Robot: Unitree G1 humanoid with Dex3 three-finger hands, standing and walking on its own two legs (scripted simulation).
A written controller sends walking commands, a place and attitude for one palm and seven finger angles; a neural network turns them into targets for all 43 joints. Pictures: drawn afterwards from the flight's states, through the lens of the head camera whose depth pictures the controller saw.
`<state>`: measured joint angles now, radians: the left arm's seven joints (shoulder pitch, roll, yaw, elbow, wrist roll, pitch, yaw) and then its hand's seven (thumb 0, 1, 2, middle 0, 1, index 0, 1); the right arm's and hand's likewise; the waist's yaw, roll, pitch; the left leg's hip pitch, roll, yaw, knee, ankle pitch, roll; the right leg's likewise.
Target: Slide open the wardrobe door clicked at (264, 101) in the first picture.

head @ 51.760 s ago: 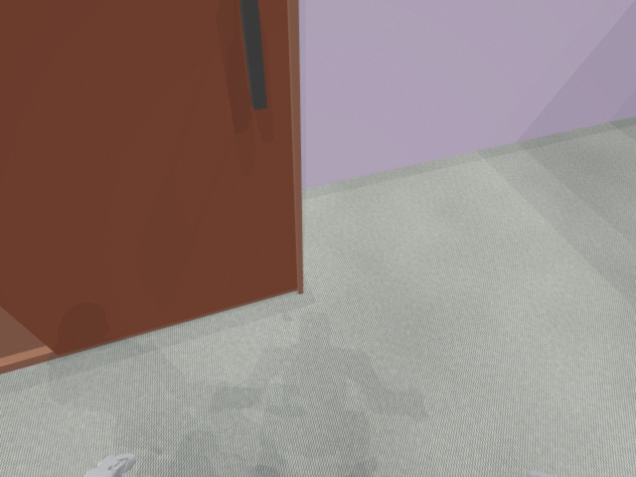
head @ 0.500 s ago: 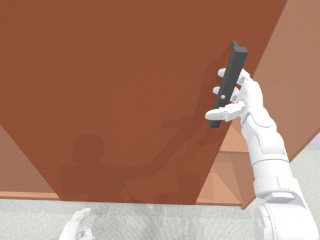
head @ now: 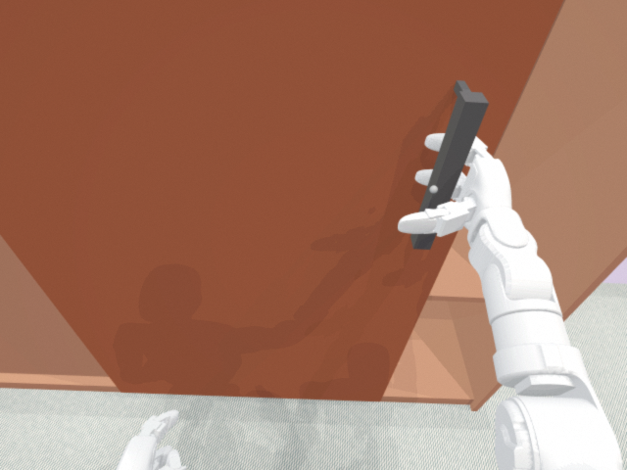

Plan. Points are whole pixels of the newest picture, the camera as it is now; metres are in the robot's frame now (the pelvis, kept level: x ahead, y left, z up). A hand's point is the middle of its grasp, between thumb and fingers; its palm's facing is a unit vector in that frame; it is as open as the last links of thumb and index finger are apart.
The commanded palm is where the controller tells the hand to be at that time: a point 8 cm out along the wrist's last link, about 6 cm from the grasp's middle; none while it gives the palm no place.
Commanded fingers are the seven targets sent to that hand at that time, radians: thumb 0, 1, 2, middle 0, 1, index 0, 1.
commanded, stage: grip the handle and tug to test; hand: right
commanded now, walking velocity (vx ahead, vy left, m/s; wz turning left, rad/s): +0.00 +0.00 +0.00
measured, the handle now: (438, 172) +0.47 -0.13 +0.17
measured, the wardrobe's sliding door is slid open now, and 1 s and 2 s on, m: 0.30 0.30 0.31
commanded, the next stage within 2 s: tug the door sideways, standing still in 1.52 s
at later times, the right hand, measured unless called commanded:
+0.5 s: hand (436, 190) +0.41 -0.11 +0.19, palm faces -0.03 +1.00 +0.00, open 10.3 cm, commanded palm +0.39 -0.16 +0.18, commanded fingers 0.00 -0.48 -0.72 0.41 1.34 0.41 1.34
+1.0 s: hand (434, 189) +0.42 -0.11 +0.19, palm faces -0.01 +1.00 -0.01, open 6.1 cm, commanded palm +0.39 -0.15 +0.18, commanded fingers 0.00 -0.90 -0.90 0.45 1.40 0.45 1.40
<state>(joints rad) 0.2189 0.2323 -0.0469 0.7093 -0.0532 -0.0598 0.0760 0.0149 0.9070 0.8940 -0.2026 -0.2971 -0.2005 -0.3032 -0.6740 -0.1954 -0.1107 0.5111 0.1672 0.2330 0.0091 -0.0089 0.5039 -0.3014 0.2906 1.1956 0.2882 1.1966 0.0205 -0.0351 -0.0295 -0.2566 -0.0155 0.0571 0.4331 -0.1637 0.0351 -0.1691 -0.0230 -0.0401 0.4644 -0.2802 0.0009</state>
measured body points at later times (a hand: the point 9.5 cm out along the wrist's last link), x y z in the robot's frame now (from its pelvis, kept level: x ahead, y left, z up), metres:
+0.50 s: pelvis +0.00 +0.00 +0.00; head -0.01 +0.01 +0.45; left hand +0.16 +0.24 -0.10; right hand +0.41 -0.16 +0.19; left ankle +0.04 +0.10 -0.74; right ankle -0.02 -0.12 -0.74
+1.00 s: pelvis +0.01 +0.00 +0.00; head -0.01 +0.01 +0.45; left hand +0.16 +0.23 -0.10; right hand +0.41 -0.16 +0.19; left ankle +0.04 +0.10 -0.74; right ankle -0.02 -0.12 -0.74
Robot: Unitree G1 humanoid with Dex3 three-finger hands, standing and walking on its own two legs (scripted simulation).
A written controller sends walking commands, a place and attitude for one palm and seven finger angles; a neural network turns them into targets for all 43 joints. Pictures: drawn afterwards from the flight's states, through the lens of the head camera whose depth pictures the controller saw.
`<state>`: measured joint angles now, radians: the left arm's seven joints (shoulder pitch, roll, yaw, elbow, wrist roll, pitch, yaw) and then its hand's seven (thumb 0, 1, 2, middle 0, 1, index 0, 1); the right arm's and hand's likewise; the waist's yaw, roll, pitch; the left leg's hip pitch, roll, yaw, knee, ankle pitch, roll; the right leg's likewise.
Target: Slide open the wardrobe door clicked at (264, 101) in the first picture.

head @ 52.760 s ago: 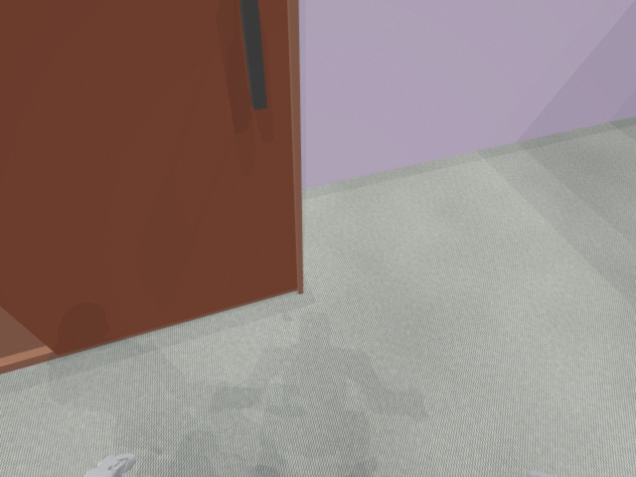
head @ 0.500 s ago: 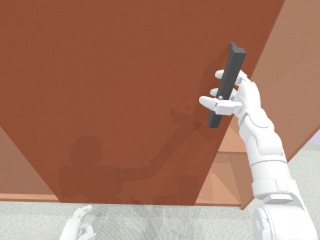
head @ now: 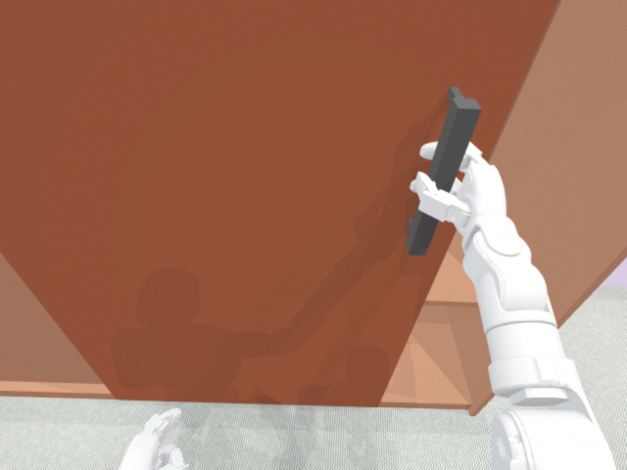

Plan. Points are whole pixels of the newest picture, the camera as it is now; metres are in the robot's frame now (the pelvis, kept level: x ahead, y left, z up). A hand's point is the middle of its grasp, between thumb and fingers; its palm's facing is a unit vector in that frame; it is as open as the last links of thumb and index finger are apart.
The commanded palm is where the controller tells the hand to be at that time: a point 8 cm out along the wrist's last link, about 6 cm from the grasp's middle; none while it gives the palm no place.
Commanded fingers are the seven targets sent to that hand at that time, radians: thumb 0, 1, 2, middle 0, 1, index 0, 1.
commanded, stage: grip the handle and tug to test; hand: right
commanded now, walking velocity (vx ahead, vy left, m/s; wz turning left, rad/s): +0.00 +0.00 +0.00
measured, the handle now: (433, 178) +0.46 -0.12 +0.17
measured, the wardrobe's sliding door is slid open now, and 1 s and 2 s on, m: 0.30 0.31 0.39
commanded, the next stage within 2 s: tug the door sideways, standing still in 0.52 s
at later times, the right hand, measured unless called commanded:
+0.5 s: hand (427, 198) +0.40 -0.10 +0.19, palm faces -0.02 +1.00 -0.02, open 6.3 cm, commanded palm +0.35 -0.15 +0.18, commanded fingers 0.00 -0.90 -0.90 0.45 1.40 0.45 1.40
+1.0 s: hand (425, 199) +0.41 -0.10 +0.18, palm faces +0.05 +0.99 -0.13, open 6.4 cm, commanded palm +0.39 -0.12 +0.19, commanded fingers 0.00 -0.90 -0.90 0.45 1.40 0.45 1.40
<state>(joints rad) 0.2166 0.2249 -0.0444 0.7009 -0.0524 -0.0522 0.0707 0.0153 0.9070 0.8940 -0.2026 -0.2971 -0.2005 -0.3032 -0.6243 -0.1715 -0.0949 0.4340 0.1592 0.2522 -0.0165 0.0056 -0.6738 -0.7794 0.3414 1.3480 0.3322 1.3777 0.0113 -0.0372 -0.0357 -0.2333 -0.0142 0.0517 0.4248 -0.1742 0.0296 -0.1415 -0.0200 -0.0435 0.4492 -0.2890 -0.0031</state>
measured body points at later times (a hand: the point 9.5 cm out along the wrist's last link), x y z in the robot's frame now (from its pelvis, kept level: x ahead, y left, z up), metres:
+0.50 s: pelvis +0.03 +0.00 +0.00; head +0.01 +0.02 +0.45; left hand +0.19 +0.24 -0.09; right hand +0.40 -0.16 +0.19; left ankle +0.03 +0.10 -0.74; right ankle -0.03 -0.11 -0.74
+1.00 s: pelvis +0.06 +0.01 +0.00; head +0.06 +0.03 +0.45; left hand +0.28 +0.21 -0.09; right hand +0.40 -0.16 +0.19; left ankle +0.04 +0.10 -0.74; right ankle -0.03 -0.12 -0.74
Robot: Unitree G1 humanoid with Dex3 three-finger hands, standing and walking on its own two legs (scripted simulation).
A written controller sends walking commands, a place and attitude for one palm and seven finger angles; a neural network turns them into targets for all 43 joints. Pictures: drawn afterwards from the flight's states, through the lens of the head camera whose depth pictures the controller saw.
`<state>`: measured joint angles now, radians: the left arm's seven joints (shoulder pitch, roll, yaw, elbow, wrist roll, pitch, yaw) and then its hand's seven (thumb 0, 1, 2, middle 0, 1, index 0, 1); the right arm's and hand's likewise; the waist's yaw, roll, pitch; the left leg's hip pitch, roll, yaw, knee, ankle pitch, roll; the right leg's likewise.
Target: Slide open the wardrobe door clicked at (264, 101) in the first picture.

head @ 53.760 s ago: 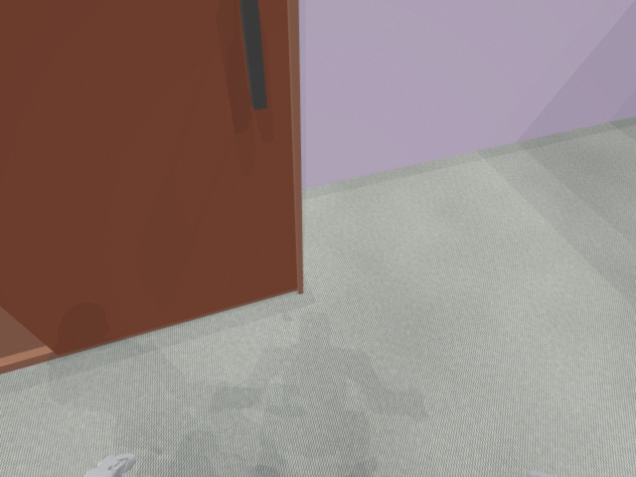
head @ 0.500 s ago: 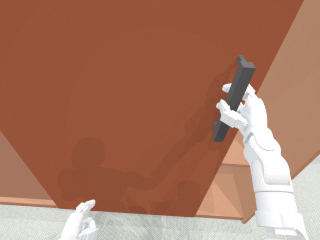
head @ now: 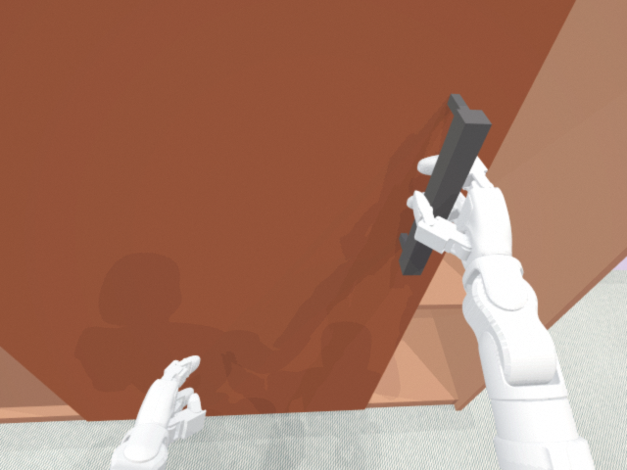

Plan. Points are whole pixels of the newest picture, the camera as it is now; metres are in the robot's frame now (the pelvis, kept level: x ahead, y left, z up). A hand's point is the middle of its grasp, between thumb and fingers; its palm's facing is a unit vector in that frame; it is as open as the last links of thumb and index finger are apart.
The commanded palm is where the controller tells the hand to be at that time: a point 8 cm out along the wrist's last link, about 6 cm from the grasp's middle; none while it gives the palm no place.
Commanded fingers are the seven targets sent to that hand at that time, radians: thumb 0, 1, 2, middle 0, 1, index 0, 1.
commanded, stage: step sideways, sliding the door along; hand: right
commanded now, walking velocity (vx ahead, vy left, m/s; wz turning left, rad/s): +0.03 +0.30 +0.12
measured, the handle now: (430, 194) +0.40 -0.13 +0.18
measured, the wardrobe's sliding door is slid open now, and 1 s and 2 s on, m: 0.31 0.39 0.60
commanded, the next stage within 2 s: none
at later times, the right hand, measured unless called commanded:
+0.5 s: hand (402, 222) +0.36 -0.09 +0.17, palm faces +0.21 +0.97 -0.08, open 7.0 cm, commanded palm +0.33 -0.06 +0.18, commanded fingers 0.00 -0.90 -0.90 0.45 1.40 0.45 1.40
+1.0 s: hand (339, 220) +0.35 -0.01 +0.17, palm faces +0.28 +0.96 -0.07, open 7.1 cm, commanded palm +0.32 +0.01 +0.18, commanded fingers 0.00 -0.90 -0.90 0.45 1.40 0.45 1.40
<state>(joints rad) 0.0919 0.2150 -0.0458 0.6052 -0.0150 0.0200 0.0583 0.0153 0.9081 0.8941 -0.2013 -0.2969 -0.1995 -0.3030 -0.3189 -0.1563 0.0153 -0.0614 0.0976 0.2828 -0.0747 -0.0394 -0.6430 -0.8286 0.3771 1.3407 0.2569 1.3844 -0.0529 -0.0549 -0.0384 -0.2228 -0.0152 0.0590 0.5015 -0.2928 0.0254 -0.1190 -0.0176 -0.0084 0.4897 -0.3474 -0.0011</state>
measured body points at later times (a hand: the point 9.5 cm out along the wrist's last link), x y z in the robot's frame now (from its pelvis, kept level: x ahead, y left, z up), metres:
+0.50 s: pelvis -0.02 +0.06 -0.02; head +0.04 +0.08 +0.42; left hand +0.20 +0.28 -0.13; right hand +0.34 -0.14 +0.18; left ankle +0.01 +0.13 -0.72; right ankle +0.02 -0.09 -0.74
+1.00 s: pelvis +0.01 +0.17 -0.01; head +0.08 +0.16 +0.43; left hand +0.26 +0.36 -0.10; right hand +0.33 -0.06 +0.18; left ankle +0.03 +0.31 -0.67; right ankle +0.00 +0.02 -0.74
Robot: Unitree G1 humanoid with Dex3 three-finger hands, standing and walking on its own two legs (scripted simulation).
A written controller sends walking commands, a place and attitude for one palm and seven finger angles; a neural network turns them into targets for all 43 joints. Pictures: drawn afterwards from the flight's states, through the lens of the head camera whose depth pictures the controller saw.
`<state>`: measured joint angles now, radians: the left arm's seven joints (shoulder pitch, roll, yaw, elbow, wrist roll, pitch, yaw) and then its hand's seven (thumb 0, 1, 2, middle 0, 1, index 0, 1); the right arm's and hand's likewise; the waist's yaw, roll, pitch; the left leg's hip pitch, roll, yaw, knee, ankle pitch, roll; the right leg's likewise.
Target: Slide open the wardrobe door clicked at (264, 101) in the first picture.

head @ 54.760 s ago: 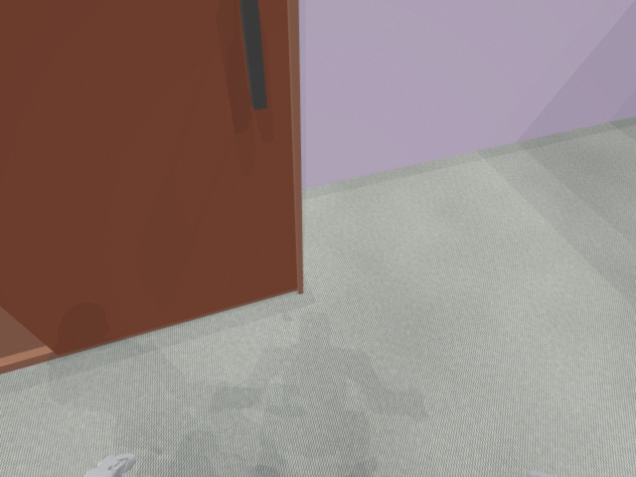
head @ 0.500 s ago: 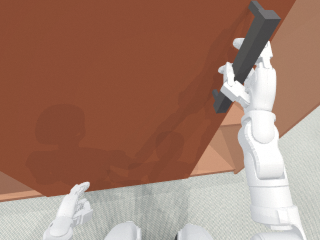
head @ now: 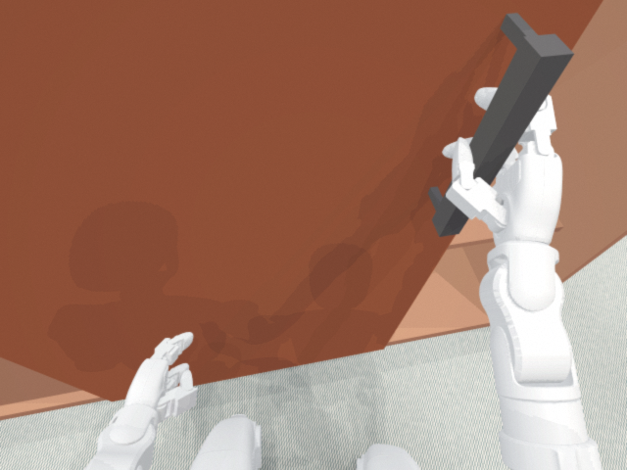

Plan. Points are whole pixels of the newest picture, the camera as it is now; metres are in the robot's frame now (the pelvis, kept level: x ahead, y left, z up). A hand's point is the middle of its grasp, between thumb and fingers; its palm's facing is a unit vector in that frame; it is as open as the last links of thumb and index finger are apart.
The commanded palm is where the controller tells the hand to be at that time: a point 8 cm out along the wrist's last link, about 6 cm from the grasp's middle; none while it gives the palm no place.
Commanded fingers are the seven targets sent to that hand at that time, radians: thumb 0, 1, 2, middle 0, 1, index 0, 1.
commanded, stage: step sideways, sliding the door along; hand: right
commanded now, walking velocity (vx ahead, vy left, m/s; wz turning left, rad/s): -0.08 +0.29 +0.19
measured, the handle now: (473, 144) +0.40 -0.18 +0.19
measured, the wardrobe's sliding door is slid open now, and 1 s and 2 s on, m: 0.39 0.60 0.62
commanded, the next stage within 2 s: stop walking and hold the door there in 1.58 s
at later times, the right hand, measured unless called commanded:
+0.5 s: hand (355, 198) +0.34 -0.05 +0.19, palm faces +0.19 +0.98 -0.03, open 7.3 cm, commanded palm +0.30 -0.03 +0.18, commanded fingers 0.00 -0.90 -0.90 0.45 1.40 0.45 1.40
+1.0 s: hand (251, 216) +0.32 +0.04 +0.18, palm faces +0.14 +0.99 -0.02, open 7.5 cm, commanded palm +0.29 +0.05 +0.19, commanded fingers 0.00 -0.90 -0.90 0.45 1.40 0.45 1.40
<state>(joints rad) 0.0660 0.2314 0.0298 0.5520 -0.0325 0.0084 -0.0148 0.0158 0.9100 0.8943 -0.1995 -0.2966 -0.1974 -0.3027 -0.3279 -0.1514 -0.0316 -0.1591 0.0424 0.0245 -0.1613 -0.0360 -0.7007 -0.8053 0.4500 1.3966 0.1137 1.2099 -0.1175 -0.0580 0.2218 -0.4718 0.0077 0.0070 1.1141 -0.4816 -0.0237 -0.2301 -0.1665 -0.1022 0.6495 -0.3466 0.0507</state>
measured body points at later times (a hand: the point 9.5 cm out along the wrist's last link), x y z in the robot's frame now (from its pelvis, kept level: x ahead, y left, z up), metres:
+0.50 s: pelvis +0.01 +0.09 +0.01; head +0.08 +0.08 +0.45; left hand +0.23 +0.30 -0.07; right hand +0.32 -0.10 +0.19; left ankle +0.03 +0.24 -0.65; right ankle +0.00 -0.03 -0.73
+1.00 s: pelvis +0.00 +0.17 +0.00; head +0.06 +0.16 +0.45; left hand +0.21 +0.40 -0.07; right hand +0.31 -0.01 +0.19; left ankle +0.01 +0.31 -0.69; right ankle -0.01 +0.07 -0.73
